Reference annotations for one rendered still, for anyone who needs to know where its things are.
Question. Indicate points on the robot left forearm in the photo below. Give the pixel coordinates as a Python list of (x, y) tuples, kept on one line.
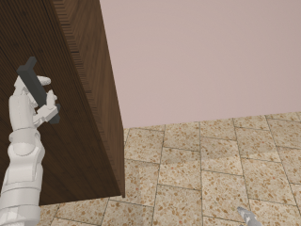
[(20, 193)]

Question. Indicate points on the right robot hand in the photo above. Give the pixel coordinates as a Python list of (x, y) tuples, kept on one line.
[(249, 218)]

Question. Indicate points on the handle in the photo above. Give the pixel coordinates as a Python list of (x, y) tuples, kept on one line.
[(35, 87)]

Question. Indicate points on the left robot hand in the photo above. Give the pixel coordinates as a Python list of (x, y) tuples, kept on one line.
[(21, 106)]

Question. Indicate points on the wardrobe door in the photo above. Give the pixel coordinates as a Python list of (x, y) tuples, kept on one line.
[(75, 166)]

